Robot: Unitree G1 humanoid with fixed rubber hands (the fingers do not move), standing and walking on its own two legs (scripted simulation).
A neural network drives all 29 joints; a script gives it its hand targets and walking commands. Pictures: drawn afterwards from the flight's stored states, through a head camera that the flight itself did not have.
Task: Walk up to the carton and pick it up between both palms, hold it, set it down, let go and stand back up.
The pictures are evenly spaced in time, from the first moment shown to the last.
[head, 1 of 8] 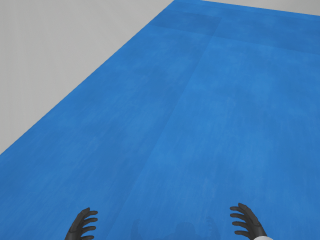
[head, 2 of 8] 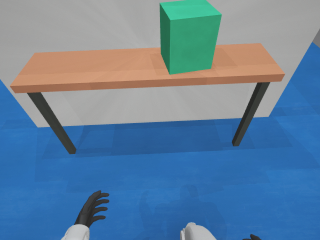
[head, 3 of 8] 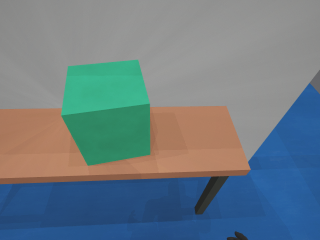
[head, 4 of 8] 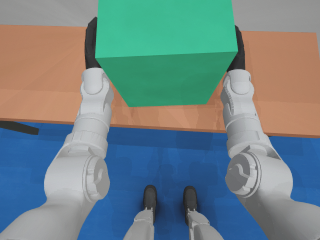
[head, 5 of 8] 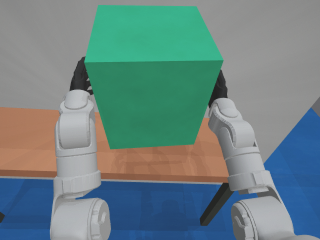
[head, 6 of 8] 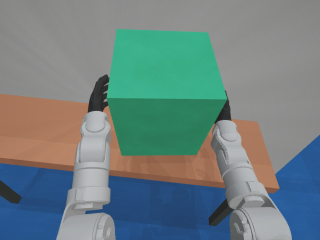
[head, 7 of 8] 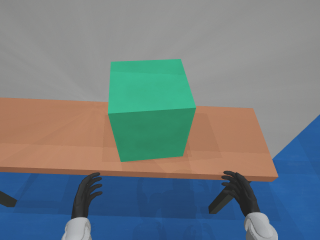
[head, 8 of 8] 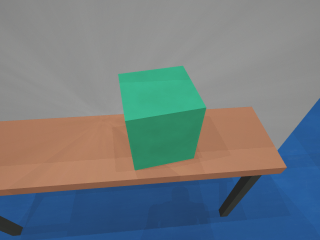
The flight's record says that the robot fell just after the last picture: no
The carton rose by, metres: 0.26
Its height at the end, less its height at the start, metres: +0.00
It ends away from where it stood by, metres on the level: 0.03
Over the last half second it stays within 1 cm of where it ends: yes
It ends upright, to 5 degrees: yes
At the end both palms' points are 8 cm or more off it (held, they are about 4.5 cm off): yes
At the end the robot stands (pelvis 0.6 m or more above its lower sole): yes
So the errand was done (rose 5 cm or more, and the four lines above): yes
